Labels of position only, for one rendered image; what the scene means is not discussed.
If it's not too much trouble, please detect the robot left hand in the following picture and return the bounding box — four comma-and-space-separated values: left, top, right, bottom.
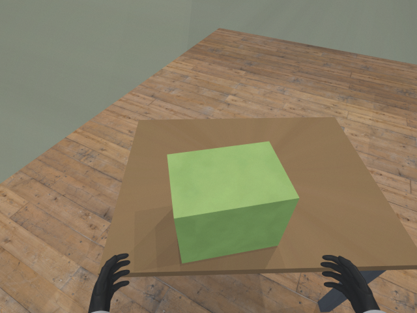
88, 254, 130, 313

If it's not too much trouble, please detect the carton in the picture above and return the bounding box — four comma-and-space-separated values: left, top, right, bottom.
167, 142, 299, 263

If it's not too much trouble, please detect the robot right hand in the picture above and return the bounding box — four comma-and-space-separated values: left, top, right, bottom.
321, 255, 380, 313

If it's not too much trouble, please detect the table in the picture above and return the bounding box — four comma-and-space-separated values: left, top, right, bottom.
98, 117, 417, 312

